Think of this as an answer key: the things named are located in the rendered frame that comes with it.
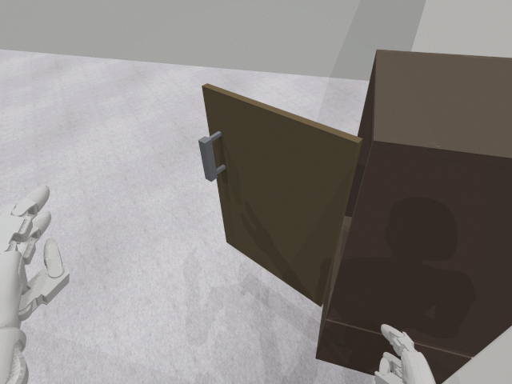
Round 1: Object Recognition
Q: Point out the cupboard door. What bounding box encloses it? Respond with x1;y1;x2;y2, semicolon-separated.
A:
202;83;363;307

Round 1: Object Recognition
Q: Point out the left robot forearm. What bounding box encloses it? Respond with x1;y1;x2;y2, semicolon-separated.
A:
0;327;29;384

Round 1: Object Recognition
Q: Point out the robot left hand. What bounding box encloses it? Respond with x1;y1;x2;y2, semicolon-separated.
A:
0;185;70;329

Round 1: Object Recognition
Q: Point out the handle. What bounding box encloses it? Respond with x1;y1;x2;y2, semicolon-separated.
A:
198;131;226;182

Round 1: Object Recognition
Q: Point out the robot right hand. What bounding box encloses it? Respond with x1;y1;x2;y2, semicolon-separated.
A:
374;324;436;384

